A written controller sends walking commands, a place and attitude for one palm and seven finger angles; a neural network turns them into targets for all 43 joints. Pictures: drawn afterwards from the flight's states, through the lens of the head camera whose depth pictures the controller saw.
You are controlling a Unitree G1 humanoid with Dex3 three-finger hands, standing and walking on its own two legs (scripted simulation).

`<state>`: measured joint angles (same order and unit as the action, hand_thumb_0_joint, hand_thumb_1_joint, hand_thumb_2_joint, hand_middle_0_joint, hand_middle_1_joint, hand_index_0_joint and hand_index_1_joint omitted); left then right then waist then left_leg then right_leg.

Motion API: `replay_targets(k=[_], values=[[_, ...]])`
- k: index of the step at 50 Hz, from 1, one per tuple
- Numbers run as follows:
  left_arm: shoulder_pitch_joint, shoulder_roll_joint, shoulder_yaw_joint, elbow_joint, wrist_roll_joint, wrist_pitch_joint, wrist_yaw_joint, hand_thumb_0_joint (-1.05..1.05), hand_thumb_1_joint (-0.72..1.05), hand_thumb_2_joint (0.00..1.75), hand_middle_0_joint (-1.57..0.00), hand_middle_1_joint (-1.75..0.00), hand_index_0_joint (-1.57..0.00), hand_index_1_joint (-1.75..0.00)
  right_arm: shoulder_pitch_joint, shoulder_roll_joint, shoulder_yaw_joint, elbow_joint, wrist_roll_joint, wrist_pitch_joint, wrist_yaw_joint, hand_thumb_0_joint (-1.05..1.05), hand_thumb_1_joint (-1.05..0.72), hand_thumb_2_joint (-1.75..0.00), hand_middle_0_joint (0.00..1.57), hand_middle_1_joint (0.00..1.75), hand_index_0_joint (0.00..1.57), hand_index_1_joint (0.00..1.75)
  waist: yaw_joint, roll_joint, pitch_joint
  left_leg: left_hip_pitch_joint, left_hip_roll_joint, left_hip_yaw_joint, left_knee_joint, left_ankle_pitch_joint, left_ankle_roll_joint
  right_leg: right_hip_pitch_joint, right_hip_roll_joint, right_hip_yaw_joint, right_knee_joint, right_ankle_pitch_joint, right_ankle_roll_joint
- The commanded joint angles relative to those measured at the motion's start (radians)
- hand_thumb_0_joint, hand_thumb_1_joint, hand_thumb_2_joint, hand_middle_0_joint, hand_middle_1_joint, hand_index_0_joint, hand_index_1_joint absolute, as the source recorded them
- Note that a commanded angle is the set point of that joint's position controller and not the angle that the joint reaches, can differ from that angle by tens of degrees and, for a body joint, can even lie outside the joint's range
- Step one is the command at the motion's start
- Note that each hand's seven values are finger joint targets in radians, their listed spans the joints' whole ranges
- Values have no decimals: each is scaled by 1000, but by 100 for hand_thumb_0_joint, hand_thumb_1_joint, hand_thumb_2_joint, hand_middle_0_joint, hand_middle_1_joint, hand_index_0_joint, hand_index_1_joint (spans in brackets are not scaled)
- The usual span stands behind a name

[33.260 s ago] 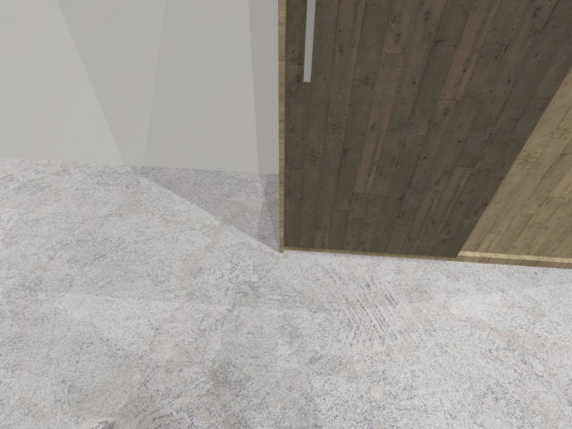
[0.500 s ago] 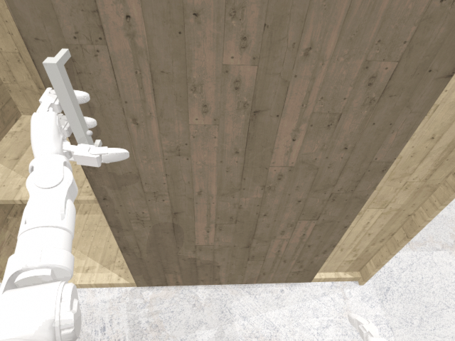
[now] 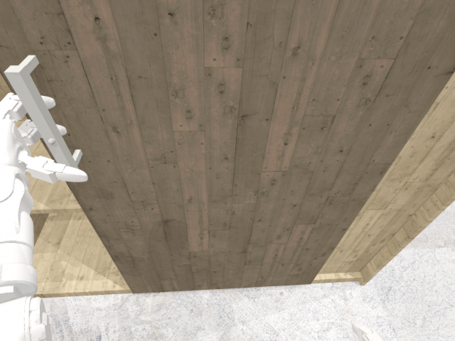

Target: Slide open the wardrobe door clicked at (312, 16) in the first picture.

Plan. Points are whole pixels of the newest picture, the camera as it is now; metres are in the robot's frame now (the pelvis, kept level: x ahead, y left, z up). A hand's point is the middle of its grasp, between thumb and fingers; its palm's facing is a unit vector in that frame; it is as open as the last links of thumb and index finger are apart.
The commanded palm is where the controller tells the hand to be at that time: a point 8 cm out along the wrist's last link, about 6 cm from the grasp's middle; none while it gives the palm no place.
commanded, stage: slip the hand off the handle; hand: left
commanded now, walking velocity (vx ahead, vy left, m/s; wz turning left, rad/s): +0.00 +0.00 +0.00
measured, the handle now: (53, 122) +0.41 +0.33 +0.18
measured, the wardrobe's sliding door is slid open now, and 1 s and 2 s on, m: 0.48 0.48 0.48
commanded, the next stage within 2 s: draw the hand back to the body in 1.50 s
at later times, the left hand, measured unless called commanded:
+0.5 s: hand (12, 151) +0.35 +0.38 +0.16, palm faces +0.44 -0.88 -0.19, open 14.4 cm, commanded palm +0.31 +0.41 +0.15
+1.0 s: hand out of the picture +0.25 +0.38 +0.15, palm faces +0.46 -0.88 -0.14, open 14.7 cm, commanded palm +0.21 +0.40 +0.15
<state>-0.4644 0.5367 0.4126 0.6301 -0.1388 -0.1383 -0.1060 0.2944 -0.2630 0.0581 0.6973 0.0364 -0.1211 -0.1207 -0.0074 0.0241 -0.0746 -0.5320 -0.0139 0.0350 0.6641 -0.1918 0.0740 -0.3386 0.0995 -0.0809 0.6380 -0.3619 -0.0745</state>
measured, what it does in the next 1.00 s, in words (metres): stands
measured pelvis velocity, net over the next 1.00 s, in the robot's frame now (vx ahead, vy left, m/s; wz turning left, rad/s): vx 0.01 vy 0.03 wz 0.02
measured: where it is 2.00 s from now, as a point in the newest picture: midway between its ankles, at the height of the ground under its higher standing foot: outside the picture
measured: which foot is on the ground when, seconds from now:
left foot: down 0.00-1.00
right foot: down 0.00-1.00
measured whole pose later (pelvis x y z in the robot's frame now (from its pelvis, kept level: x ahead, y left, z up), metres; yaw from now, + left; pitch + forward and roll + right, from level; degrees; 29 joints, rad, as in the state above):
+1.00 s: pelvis +0.01 +0.03 +0.01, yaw +1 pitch +1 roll -3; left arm 0.05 0.45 0.50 0.11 -0.25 -0.03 -0.16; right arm 0.19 -0.24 0.06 0.63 0.05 -0.19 -0.14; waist 0.08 0.03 -0.08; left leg -0.43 -0.06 0.04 0.60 -0.19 0.11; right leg -0.23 0.05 -0.07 0.57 -0.36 -0.03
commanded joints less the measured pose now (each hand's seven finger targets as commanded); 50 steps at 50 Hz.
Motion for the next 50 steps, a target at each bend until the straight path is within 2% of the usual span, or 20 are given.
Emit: replay_targets(k=[1,2,5,9,13,14,17,19,21,22,26,27,29,32,35,37,41,44,46,50], values=[[-323,385,154,-124,-8,17,28,0,-55,20,-25,-115,-25,-115,-37,-158,-63,-139,8,-34,-15,0,-90,-90,20,30,20,30,16,26,-176,238,26,-76,-70,-6,-7,-119,-89,128,-154,111,59],[-298,394,166,-133,-7,17,26,0,-55,20,-25,-115,-25,-115,-37,-158,-65,-145,8,-30,-14,0,-90,-90,20,30,20,30,24,47,-183,242,25,-72,-62,17,-7,-112,-90,128,-148,142,59],[-267,395,177,-116,-16,34,12,0,-55,20,-25,-115,-25,-115,-30,-159,-63,-157,11,-18,-10,0,-90,-90,20,30,20,30,21,4,-174,235,24,-70,-61,50,-7,-115,-83,112,-136,186,64],[-216,456,243,-105,-23,36,-1,0,-55,20,-25,-115,-25,-115,-27,-161,-67,-168,11,-1,-11,0,-90,-90,20,30,20,30,36,-13,-183,205,20,-57,-49,74,-8,-82,-90,126,-131,248,74],[-262,488,249,-110,-12,19,-23,0,-55,20,-25,-115,-25,-115,-24,-160,-66,-172,12,9,-13,0,-90,-90,20,30,20,30,23,28,-184,201,21,-53,-41,61,-6,-97,-88,138,-131,230,76],[-302,524,263,-116,-5,6,-28,0,-55,20,-25,-115,-25,-115,-21,-163,-65,-168,12,10,-14,0,-90,-90,20,30,20,30,16,49,-188,201,22,-55,-36,60,-5,-101,-89,142,-129,224,75],[-369,546,248,-113,13,-42,-59,0,-55,20,-25,-115,-25,-115,-8,-168,-65,-162,10,12,-20,0,-90,-90,20,30,20,30,-9,69,-186,210,26,-59,-22,48,1,-131,-84,147,-128,190,73],[-345,519,223,-156,10,-82,-89,0,-55,20,-25,-115,-25,-115,-4,-167,-72,-160,9,2,-18,0,-90,-90,20,30,20,30,3,151,-264,280,27,-62,-21,83,0,-125,-75,143,-121,191,60],[-291,449,173,-234,-9,-118,-114,0,-55,20,-25,-115,-25,-115,-10,-163,-78,-163,11,-8,-14,0,-90,-90,20,30,20,30,6,215,-318,380,33,-78,-20,127,-4,-147,-63,126,-119,184,47],[-261,389,132,-259,-25,-127,-127,0,-55,20,-25,-115,-25,-115,-11,-162,-77,-168,10,-12,-15,0,-90,-90,20,30,20,30,1,195,-316,396,36,-84,-17,139,-2,-147,-63,124,-123,194,45],[-65,425,246,-189,-107,-89,-159,0,-55,20,-25,-115,-25,-115,-26,-174,-84,-158,28,-17,-22,0,-90,-90,20,30,20,30,34,19,-236,287,29,-83,-43,99,3,-101,-67,115,-139,217,63],[-37,429,263,-200,-118,-78,-158,0,-55,20,-25,-115,-25,-115,-40,-174,-82,-160,30,-20,-24,0,-90,-90,20,30,20,30,51,21,-217,272,27,-78,-43,101,3,-84,-75,126,-142,238,64],[-17,440,281,-256,-123,-51,-153,0,-55,20,-25,-115,-25,-115,-52,-169,-83,-177,33,-27,-21,0,-90,-90,20,30,20,30,60,35,-223,286,25,-78,-61,115,2,-80,-73,109,-139,238,61],[43,430,276,-446,-91,-50,-105,0,-55,20,-25,-115,-25,-115,-82,-153,-81,-207,22,-44,-15,0,-90,-90,20,30,20,30,79,145,-222,356,32,-92,-78,146,0,-102,-67,93,-134,202,44],[150,377,266,-606,-87,-74,-61,0,-55,20,-25,-115,-25,-115,-98,-139,-80,-217,7,-63,-7,0,-90,-90,20,30,20,30,76,178,-242,432,48,-119,-100,165,-8,-125,-55,69,-126,168,38],[213,332,261,-660,-104,-87,-47,0,-55,20,-25,-115,-25,-115,-114,-134,-76,-210,6,-74,-10,0,-90,-90,20,30,20,30,76,140,-213,438,58,-138,-117,147,-14,-125,-50,56,-131,155,36],[265,226,218,-623,-153,-24,-61,0,-55,20,-25,-115,-25,-115,-145,-133,-71,-193,21,-94,-23,0,-90,-90,20,30,20,30,52,64,-124,409,65,-178,-172,-19,-27,-160,-56,43,-144,91,48],[288,224,209,-651,-148,35,-67,0,-55,20,-25,-115,-25,-115,-157,-132,-69,-193,25,-104,-32,0,-90,-90,20,30,20,30,61,84,-120,417,61,-182,-194,-42,-34,-139,-64,47,-158,94,44],[245,182,140,-752,-130,53,-63,0,-55,20,-25,-115,-25,-115,-178,-123,-59,-204,22,-115,-33,0,-90,-90,20,30,20,30,50,116,-131,460,67,-211,-208,-66,-42,-154,-69,45,-149,89,44],[277,175,126,-841,-110,33,-30,0,-55,20,-25,-115,-25,-115,-185,-115,-47,-196,10,-128,-31,0,-90,-90,20,30,20,30,53,107,-123,477,74,-243,-232,-131,-52,-153,-64,44,-145,64,42]])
